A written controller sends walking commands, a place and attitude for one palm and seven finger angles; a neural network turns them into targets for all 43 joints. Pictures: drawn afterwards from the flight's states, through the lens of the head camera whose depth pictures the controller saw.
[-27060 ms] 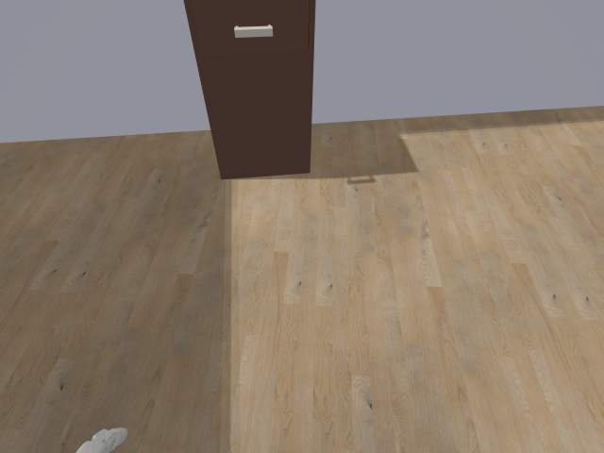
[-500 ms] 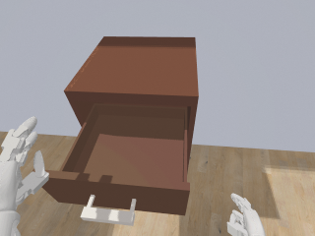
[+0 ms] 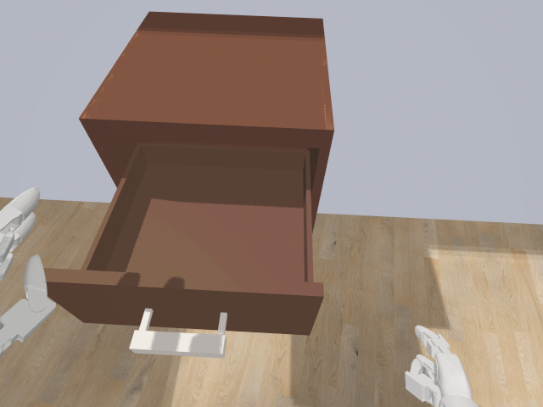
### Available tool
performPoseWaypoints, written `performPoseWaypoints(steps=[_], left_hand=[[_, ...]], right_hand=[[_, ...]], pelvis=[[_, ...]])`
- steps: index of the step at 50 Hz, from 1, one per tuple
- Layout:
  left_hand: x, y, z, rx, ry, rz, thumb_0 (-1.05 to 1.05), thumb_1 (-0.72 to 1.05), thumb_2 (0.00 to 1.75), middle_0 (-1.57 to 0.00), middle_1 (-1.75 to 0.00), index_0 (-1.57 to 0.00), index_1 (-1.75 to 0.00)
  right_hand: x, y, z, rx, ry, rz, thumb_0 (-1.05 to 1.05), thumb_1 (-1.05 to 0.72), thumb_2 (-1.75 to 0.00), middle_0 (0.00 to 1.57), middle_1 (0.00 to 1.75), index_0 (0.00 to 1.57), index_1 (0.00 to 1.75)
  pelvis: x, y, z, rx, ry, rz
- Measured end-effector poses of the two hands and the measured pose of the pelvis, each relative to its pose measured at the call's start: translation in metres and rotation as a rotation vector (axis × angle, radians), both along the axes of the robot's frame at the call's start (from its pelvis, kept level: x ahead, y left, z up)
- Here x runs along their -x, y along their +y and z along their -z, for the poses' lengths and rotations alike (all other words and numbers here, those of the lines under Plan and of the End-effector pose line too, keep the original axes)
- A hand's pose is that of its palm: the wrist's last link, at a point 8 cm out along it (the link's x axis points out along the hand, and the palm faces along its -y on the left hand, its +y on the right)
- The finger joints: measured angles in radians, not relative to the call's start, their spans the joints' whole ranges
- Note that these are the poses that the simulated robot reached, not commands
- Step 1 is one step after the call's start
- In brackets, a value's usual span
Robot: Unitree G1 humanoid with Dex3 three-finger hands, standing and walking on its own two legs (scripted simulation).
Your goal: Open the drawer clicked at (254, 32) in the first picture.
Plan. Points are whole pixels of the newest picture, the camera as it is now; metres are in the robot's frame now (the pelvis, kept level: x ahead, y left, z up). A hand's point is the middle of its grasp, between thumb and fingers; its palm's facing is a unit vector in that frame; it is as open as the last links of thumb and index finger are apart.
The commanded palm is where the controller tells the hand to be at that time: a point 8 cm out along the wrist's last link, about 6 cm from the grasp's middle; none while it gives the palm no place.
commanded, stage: step back with the hand held close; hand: left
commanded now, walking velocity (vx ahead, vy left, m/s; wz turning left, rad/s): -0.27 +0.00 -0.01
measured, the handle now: (182, 329) +0.23 +0.15 -0.05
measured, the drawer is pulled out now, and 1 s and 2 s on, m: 0.29 0.29 0.29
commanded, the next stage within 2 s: stop stepping back and stand still in 0.84 s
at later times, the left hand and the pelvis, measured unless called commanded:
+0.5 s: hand out of the picture +0.15 +0.26 +0.16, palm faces +0.34 -0.81 -0.47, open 7.4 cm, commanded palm +0.08 +0.30 +0.18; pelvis -0.04 +0.02 -0.01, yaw +1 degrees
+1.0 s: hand out of the picture +0.02 +0.18 +0.19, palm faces +0.18 -0.79 -0.58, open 7.4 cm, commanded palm -0.03 +0.24 +0.18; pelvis -0.17 -0.03 +0.00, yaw -2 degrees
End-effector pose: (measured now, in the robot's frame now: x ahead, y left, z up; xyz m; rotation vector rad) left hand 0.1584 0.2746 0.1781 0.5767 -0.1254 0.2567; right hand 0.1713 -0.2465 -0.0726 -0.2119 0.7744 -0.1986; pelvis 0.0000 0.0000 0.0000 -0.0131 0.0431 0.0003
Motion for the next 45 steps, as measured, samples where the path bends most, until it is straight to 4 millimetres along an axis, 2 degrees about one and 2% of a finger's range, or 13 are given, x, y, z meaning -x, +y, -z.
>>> performPoseWaypoints(steps=[5, 11, 18, 23, 26, 29, 34, 39, 42, 45], left_hand=[[0.013, 0.008, -0.002, -0.006, -0.045, -0.024, 0.02, 0.89, 0.90, -0.21, -0.30, -0.21, -0.30], [0.027, 0.005, 0.001, 0.009, -0.065, -0.031, 0.02, 0.89, 0.90, -0.21, -0.30, -0.21, -0.30], [0.038, 0.002, 0.001, 0.054, -0.128, 0.002, 0.02, 0.88, 0.90, -0.21, -0.30, -0.21, -0.30], [0.043, 0.017, 0.003, 0.036, -0.155, 0.013, 0.02, 0.88, 0.90, -0.21, -0.30, -0.21, -0.30], [0.044, 0.027, 0.001, -0.002, -0.136, 0.001, 0.02, 0.88, 0.90, -0.21, -0.30, -0.21, -0.30], [0.047, 0.029, -0.006, -0.001, -0.142, 0.001, 0.02, 0.88, 0.90, -0.21, -0.30, -0.21, -0.30], [0.054, 0.011, -0.007, 0.038, -0.142, 0.072, 0.02, 0.89, 0.90, -0.21, -0.30, -0.21, -0.30], [0.067, -0.016, -0.001, 0.045, -0.112, 0.167, 0.02, 0.89, 0.90, -0.21, -0.30, -0.21, -0.30], [0.086, -0.032, -0.003, -0.001, -0.100, 0.215, 0.02, 0.89, 0.90, -0.21, -0.30, -0.21, -0.30], [0.114, -0.048, -0.010, -0.055, -0.088, 0.247, 0.02, 0.89, 0.90, -0.21, -0.30, -0.21, -0.30]], right_hand=[[0.006, 0.015, -0.002, -0.010, -0.029, -0.032, 0.01, -0.91, -0.90, 0.20, 0.30, 0.20, 0.30], [0.015, 0.029, 0.001, -0.040, -0.057, -0.070, 0.01, -0.91, -0.90, 0.20, 0.30, 0.20, 0.30], [0.038, 0.025, 0.004, -0.005, -0.014, -0.074, 0.01, -0.90, -0.90, 0.20, 0.30, 0.20, 0.30], [0.053, 0.021, 0.003, 0.050, 0.026, -0.046, 0.01, -0.90, -0.90, 0.20, 0.30, 0.20, 0.30], [0.057, 0.025, -0.002, 0.055, 0.007, -0.041, 0.01, -0.91, -0.90, 0.20, 0.30, 0.20, 0.30], [0.060, 0.032, -0.006, 0.042, -0.012, -0.051, 0.01, -0.91, -0.90, 0.20, 0.30, 0.20, 0.30], [0.069, 0.041, -0.012, 0.010, -0.035, -0.083, 0.01, -0.90, -0.90, 0.20, 0.30, 0.20, 0.30], [0.088, 0.034, -0.010, -0.009, -0.069, -0.115, 0.01, -0.90, -0.90, 0.20, 0.30, 0.20, 0.30], [0.107, 0.022, -0.004, -0.019, -0.084, -0.121, 0.01, -0.90, -0.90, 0.20, 0.30, 0.20, 0.30], [0.130, 0.005, 0.008, -0.033, -0.079, -0.114, 0.01, -0.90, -0.90, 0.20, 0.30, 0.20, 0.30]], pelvis=[[0.012, 0.003, 0.002, -0.010, -0.001, 0.008], [0.026, 0.003, 0.006, -0.005, -0.006, 0.009], [0.035, 0.005, 0.009, 0.021, -0.003, -0.022], [0.041, 0.013, 0.011, 0.024, -0.010, -0.023], [0.046, 0.017, 0.008, 0.027, 0.003, -0.014], [0.052, 0.018, 0.003, 0.041, 0.028, -0.002], [0.072, 0.011, -0.002, 0.044, 0.060, 0.048], [0.106, -0.003, 0.001, 0.036, 0.081, 0.062], [0.132, -0.014, 0.008, 0.016, 0.084, 0.065], [0.157, -0.024, 0.013, 0.036, 0.059, 0.046]])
